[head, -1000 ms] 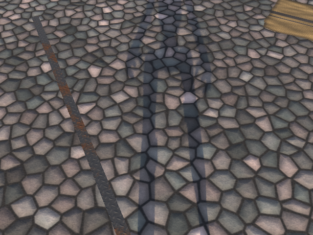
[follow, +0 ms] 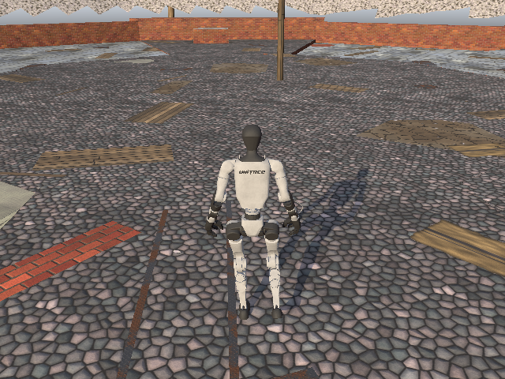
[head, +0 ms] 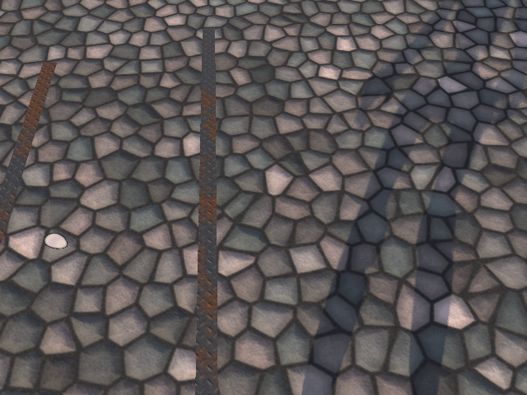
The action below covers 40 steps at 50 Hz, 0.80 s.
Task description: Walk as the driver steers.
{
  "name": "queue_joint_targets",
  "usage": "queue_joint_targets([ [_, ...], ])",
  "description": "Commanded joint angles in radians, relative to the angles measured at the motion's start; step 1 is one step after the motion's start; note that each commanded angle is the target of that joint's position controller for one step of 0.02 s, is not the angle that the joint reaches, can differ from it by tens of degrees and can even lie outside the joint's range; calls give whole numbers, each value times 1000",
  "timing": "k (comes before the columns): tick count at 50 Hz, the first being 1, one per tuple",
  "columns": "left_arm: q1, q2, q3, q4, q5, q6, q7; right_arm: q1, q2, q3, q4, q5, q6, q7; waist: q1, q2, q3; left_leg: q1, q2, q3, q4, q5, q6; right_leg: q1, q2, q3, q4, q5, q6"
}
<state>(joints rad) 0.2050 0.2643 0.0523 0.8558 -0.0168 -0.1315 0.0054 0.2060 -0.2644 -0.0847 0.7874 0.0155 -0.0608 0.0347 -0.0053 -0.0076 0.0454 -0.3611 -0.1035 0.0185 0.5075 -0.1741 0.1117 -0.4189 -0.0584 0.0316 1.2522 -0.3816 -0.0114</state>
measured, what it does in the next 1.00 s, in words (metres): walks ahead, turning left: right foot, then left foot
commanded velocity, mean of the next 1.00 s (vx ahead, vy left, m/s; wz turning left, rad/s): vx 0.50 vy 0.00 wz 0.55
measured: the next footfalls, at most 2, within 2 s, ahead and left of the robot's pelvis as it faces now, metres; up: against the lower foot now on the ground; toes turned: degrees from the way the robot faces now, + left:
right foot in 0.36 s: +0.39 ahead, -0.12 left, +0.00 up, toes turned +16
left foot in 0.88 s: +0.53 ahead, +0.24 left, +0.00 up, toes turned +34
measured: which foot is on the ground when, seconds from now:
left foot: down 0.00-0.36, up 0.38-0.86, down 0.88-1.00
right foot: up 0.00-0.34, down 0.36-0.90, up 0.92-1.00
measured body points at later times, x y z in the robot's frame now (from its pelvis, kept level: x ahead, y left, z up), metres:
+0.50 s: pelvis +0.28 -0.04 +0.00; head +0.30 -0.04 +0.45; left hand +0.35 +0.26 -0.09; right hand +0.45 -0.28 -0.11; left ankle +0.16 +0.07 -0.64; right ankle +0.35 -0.13 -0.73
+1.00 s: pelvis +0.49 +0.12 +0.00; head +0.51 +0.15 +0.44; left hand +0.40 +0.40 -0.13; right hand +0.77 +0.00 -0.09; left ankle +0.50 +0.22 -0.73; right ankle +0.46 -0.08 -0.63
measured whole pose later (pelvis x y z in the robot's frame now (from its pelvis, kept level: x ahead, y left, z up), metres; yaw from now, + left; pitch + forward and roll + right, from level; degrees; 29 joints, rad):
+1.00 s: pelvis +0.49 +0.12 +0.00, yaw +34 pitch +2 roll +0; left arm 0.26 0.30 0.06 0.83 -0.03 -0.09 -0.01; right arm 0.17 -0.27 -0.06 0.65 0.01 -0.05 0.04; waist 0.03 -0.02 0.05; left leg -0.41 -0.05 0.04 0.57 -0.20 0.08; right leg -0.37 -0.09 -0.01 1.21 -0.42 -0.01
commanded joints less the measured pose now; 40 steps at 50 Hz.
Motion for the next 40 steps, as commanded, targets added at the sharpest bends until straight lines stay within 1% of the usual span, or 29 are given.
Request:
queue_joint_targets([
  [1, 15, 115, 37, -87, 21, -1, 3, 0, -89, -16, -80, -2, -18, -12, 33, 2, -103, 211, 268, -372, -272, 255, 201, -204, -71, 49, -97, 72, 19],
  [2, 10, 99, 34, -96, 28, 9, 5, 11, -106, -19, -80, -1, -20, -18, 37, 7, -95, 171, 259, -344, -281, 303, 205, -193, -68, 35, -140, 89, 36],
  [4, -55, 82, 29, -127, 36, 19, 11, 45, -143, -29, -78, -1, -21, -32, 24, 22, -72, 122, 233, -296, -291, 344, 196, -204, -51, 16, -265, 179, 63],
  [5, -100, 75, 26, -142, 36, 20, 12, 65, -150, -31, -75, 1, -19, -38, 9, 34, -61, 112, 217, -280, -288, 337, 181, -208, -38, 10, -344, 242, 71],
  [6, -141, 66, 22, -155, 35, 20, 11, 82, -150, -31, -73, 5, -15, -43, -7, 48, -57, 105, 196, -263, -279, 313, 161, -195, -21, 8, -430, 310, 72],
  [8, -211, 50, 14, -177, 28, 16, 4, 112, -148, -31, -71, 9, -8, -47, -40, 79, -55, 101, 171, -256, -260, 239, 129, -153, 16, 4, -584, 422, 67],
  [9, -240, 51, 13, -188, 22, 14, -1, 125, -148, -31, -69, 9, -5, -47, -53, 90, -54, 103, 172, -267, -254, 203, 119, -132, 31, 1, -637, 455, 65],
  [11, -283, 67, 16, -211, 12, 7, -9, 153, -150, -31, -62, 12, -1, -48, -71, 104, -52, 138, 194, -317, -226, 158, 111, -114, 48, 13, -695, 465, 58],
  [13, -295, 92, 23, -226, 10, -3, -19, 169, -143, -29, -59, 15, 4, -52, -69, 108, -57, 207, 220, -382, -169, 123, 103, -107, 56, 36, -751, 419, 41],
  [15, -263, 117, 34, -227, 8, -15, -25, 155, -149, -32, -66, 12, 10, -58, -42, 135, -62, 249, 241, -440, -112, 138, 90, -57, 62, 42, -779, 335, 15],
  [16, -202, 127, 41, -213, 9, -21, -24, 135, -143, -31, -74, 11, 13, -59, -6, 149, -78, 247, 228, -449, -69, 176, 76, 23, 68, 28, -811, 324, -4],
  [17, -100, 153, 55, -191, 18, -26, -18, 115, -117, -21, -88, 8, 12, -56, 46, 141, -139, 214, 179, -421, 39, 234, 47, 186, 47, 31, -832, 337, -36],
  [18, 57, 208, 71, -177, 34, -26, -10, 99, -64, 0, -113, -7, 7, -50, 115, 53, -273, 87, 120, -340, 305, 135, 8, 449, -112, 173, -807, 308, -103],
  [19, 165, 277, 89, -143, 45, -13, -11, 250, -7, 18, -134, 21, -2, -50, 60, -290, -410, -279, -20, -212, 626, -349, -62, 800, -343, 619, -872, 132, -270],
  [20, 153, 190, 71, -152, 21, -7, -16, 263, -103, 6, -112, 31, -3, -52, 69, -255, -365, -422, 59, -229, 785, -404, -73, 784, -380, 755, -926, -79, -267],
  [21, 109, 123, 53, -168, 16, 1, -11, 161, -165, -11, -119, 25, 4, -51, 95, -139, -228, -460, 98, -215, 832, -308, -81, 659, -336, 601, -943, -83, -219],
  [22, 57, 109, 44, -174, 23, 11, -10, 101, -160, -12, -133, 12, 10, -52, 79, -59, -146, -429, 134, -177, 819, -231, -87, 523, -293, 464, -960, 29, -189],
  [23, 25, 93, 38, -166, 27, 16, -10, 64, -145, -14, -147, 1, 10, -48, 59, -45, -84, -405, 161, -170, 773, -183, -90, 415, -252, 371, -986, 133, -179],
  [24, 9, 81, 32, -161, 33, 16, -10, 69, -127, -16, -151, 6, 14, -42, 33, -70, -64, -359, 188, -165, 741, -156, -87, 347, -218, 291, -1012, 192, -165],
  [25, 3, 79, 32, -155, 31, 13, -12, 82, -106, -14, -152, 14, 20, -38, 22, -94, -55, -330, 200, -148, 715, -143, -87, 308, -197, 232, -1039, 222, -162],
  [26, 7, 82, 35, -147, 26, 8, -14, 83, -86, -10, -156, 17, 26, -36, 18, -100, -51, -325, 205, -134, 696, -136, -90, 290, -191, 186, -1059, 258, -170],
  [28, 17, 112, 45, -128, 22, 1, -15, 50, -71, -6, -177, 11, 35, -36, 16, -83, -39, -357, 218, -129, 637, -93, -100, 287, -204, 122, -1087, 338, -188],
  [30, 29, 136, 54, -112, 24, 3, -12, 15, -66, -3, -190, 7, 36, -34, 21, -66, -40, -389, 225, -129, 562, -22, -110, 317, -214, 64, -1094, 407, -193],
  [31, 32, 143, 56, -106, 24, 6, -10, -2, -65, -2, -193, 8, 35, -30, 26, -63, -40, -393, 226, -124, 516, 25, -112, 333, -210, 30, -1095, 431, -187],
  [33, 34, 154, 57, -96, 21, 13, -6, -52, -59, 2, -200, 9, 28, -18, 43, -61, -31, -373, 221, -97, 403, 124, -108, 348, -193, -44, -1094, 451, -167],
  [35, 55, 168, 59, -83, 17, 22, -1, -124, -47, 9, -218, 8, 22, -5, 71, -57, -10, -346, 211, -59, 298, 188, -100, 362, -189, -99, -1089, 449, -151],
  [38, 94, 195, 65, -63, 5, 36, 0, -202, -46, 12, -251, 12, 22, 12, 95, -58, 22, -331, 197, -14, 201, 162, -81, 421, -214, -139, -1077, 448, -136],
  [39, 100, 204, 68, -58, -1, 42, -1, -216, -51, 11, -262, 13, 23, 17, 93, -62, 30, -327, 191, -3, 179, 127, -69, 447, -226, -149, -1064, 474, -129],
  [40, 100, 214, 72, -55, -7, 49, 0, -219, -60, 7, -270, 12, 24, 22, 84, -67, 31, -310, 178, 14, 159, 80, -53, 471, -236, -164, -1037, 543, -121],
])
Keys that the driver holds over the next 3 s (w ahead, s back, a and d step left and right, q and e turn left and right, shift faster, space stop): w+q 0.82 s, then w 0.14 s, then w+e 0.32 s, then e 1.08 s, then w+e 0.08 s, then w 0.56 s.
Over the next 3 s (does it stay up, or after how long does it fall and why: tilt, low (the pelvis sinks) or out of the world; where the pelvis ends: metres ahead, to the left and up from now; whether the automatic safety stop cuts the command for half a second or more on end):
stays up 1.00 0.27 0.01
